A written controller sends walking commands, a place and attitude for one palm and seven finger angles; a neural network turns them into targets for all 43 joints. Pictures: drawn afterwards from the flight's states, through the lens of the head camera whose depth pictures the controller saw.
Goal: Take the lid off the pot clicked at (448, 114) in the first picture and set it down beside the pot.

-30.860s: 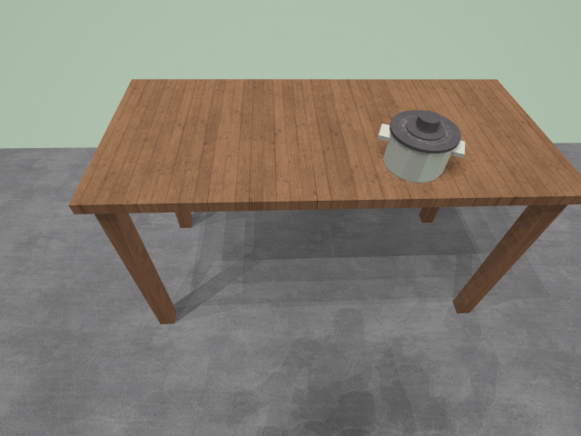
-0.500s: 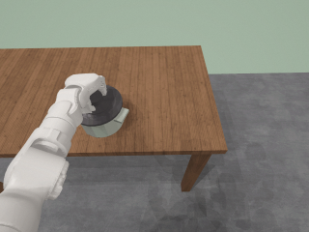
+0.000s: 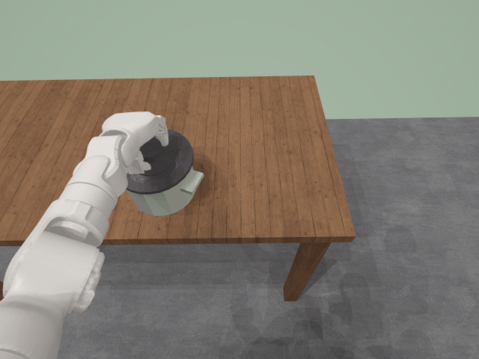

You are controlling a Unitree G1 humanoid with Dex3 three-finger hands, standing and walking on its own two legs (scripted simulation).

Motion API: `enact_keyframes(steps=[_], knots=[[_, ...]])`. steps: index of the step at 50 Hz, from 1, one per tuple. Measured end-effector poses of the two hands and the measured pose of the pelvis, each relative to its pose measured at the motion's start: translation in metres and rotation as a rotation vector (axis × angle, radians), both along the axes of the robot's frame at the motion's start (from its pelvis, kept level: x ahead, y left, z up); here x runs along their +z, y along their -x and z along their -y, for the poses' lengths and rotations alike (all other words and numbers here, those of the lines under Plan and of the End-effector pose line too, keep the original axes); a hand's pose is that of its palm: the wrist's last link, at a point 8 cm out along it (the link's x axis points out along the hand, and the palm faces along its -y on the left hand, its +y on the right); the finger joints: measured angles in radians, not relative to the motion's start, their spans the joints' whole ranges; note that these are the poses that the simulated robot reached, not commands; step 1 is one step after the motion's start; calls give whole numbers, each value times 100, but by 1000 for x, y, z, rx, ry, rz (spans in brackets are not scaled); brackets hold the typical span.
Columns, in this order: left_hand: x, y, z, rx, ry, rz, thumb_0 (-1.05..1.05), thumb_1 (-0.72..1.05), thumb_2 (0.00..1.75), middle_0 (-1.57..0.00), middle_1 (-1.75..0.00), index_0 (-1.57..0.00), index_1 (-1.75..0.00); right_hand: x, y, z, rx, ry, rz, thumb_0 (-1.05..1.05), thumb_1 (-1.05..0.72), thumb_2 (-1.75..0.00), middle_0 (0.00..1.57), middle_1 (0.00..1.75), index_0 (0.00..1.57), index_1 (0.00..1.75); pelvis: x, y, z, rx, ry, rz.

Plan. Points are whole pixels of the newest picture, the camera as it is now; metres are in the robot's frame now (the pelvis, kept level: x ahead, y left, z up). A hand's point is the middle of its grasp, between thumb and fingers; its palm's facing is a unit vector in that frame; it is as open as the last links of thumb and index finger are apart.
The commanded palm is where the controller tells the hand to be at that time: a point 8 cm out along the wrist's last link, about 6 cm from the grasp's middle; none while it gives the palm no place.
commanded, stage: lift the lid straight up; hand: left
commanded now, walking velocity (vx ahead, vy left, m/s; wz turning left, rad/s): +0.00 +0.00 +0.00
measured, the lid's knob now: (149, 150) +0.49 +0.15 +0.05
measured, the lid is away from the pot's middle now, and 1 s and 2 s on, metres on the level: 0.00 0.01 0.03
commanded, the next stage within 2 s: move the lid sideways beside the pot in 1.66 s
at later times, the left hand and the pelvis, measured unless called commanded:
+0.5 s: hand (131, 142) +0.46 +0.17 +0.10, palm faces -0.36 -0.03 -0.93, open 8.4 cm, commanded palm +0.47 +0.17 +0.18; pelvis -0.01 +0.00 +0.00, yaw +0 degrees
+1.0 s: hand (122, 120) +0.47 +0.17 +0.14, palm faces -0.32 -0.02 -0.95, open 8.4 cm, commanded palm +0.47 +0.17 +0.22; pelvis +0.00 +0.00 +0.00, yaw +1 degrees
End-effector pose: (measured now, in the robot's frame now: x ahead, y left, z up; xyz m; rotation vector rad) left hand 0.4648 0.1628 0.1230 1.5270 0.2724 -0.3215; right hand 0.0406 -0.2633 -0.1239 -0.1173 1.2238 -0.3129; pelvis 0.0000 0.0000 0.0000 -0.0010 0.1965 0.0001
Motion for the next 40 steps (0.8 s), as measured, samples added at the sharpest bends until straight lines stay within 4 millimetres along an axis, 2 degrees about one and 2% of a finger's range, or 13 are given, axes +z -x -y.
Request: enact_keyframes(steps=[16, 23, 40], knots=[[25, 0, -7, 38, -3, 3, -3, 23, 80, -73, -104, -50, -93, 3, -16, -4, 28, -3, 54, 1, -91, -89, 20, 30, 20, 30, 2, 3, -1, 4, -1, 23], [35, 2, -5, 18, -5, 10, -3, 23, 80, -73, -105, -50, -93, 4, -16, -5, 39, 1, 61, 1, -91, -89, 20, 30, 20, 30, 2, 5, -3, 8, -1, 32], [62, -9, -5, 50, -4, 40, -4, 23, 80, -74, -105, -50, -93, 4, -9, -8, 33, -5, 57, 1, -91, -89, 20, 30, 20, 30, 4, 5, -5, 3, -2, 36]])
